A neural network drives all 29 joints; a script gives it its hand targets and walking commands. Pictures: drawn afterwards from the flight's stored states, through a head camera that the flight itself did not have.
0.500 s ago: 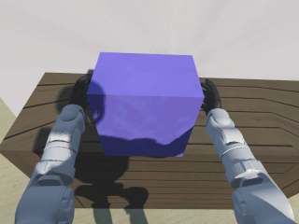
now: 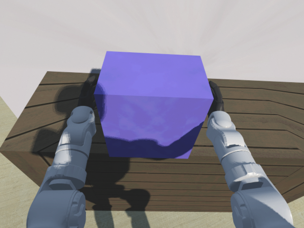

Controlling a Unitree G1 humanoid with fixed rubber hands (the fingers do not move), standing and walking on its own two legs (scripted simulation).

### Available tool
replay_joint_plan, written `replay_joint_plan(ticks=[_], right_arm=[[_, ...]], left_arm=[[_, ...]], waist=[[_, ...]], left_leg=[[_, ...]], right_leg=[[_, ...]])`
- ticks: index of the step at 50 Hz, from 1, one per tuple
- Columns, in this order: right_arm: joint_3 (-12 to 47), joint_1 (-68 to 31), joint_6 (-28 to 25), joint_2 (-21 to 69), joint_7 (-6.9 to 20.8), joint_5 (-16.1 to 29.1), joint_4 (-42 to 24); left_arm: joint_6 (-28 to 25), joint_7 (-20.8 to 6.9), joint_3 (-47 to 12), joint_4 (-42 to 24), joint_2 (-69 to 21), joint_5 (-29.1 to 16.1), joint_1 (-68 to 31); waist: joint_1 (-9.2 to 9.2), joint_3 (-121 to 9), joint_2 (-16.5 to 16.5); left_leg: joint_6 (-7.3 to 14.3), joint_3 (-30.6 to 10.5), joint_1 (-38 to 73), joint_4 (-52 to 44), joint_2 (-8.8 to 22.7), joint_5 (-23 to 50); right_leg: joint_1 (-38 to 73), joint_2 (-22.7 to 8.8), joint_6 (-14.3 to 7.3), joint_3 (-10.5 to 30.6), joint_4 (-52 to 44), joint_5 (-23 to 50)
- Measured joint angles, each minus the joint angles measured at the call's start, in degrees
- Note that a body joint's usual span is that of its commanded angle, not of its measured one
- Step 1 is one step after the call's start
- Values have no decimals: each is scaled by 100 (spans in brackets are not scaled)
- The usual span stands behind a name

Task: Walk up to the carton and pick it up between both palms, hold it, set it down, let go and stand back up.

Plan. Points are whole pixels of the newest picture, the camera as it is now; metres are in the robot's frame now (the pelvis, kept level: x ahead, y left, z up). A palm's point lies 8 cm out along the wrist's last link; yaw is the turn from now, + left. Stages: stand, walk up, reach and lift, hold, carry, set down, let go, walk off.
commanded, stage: reach and lift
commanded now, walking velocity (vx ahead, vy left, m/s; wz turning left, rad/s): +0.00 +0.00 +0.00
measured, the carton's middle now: (151, 110) +0.43 +0.04 +0.07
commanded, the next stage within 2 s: none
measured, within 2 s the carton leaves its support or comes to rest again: leaves its support in 1.26 s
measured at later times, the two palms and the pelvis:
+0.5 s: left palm (85, 110) +0.37 +0.21 +0.11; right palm (216, 118) +0.39 -0.13 +0.11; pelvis +0.00 +0.00 +0.00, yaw +0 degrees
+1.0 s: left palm (86, 110) +0.37 +0.21 +0.11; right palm (216, 118) +0.39 -0.13 +0.10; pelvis +0.00 +0.00 +0.00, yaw +1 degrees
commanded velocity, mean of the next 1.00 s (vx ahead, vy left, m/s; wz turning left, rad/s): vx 0.00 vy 0.00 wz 0.00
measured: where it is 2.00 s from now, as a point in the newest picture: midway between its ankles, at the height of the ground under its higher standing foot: outside the picture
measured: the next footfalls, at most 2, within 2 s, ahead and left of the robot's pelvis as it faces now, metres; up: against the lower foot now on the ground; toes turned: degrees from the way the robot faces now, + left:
none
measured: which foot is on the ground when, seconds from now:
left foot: down 0.00-1.00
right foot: down 0.00-1.00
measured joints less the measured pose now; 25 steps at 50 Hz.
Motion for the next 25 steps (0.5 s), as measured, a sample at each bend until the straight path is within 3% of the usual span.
replay_joint_plan(ticks=[7,15,25], right_arm=[[-340,9,-98,150,132,-408,92],[-1582,319,-545,875,548,-1927,29],[-1828,601,-869,1109,627,-2281,-103]], left_arm=[[-228,-90,277,189,-178,294,-37],[-518,-483,1095,106,-667,1402,151],[-187,-785,1394,-414,-910,1854,374]], waist=[[8,17,-15],[-56,52,-89],[-18,389,-136]], left_leg=[[11,9,103,-88,-28,31],[1,1,574,-420,-75,126],[9,54,1194,-604,-109,155]], right_leg=[[80,-30,12,0,-38,4],[551,-79,0,-29,-352,81],[1095,-126,6,-23,-386,34]])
